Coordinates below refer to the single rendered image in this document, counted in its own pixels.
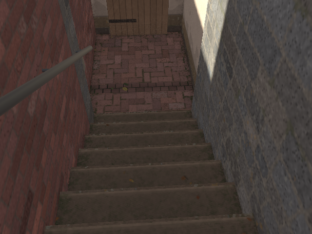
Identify stairs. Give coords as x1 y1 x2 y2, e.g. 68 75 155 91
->
44 110 258 234

